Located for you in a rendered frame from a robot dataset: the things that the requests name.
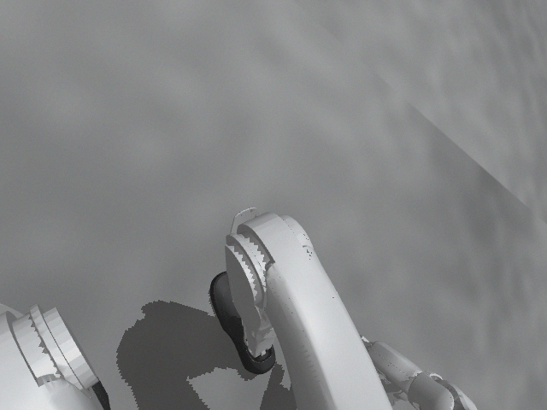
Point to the right robot hand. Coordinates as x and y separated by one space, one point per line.
396 368

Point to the left robot foot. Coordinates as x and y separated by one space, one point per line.
101 395

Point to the right robot arm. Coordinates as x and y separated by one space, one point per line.
429 391

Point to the right robot foot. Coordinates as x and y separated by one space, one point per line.
231 323

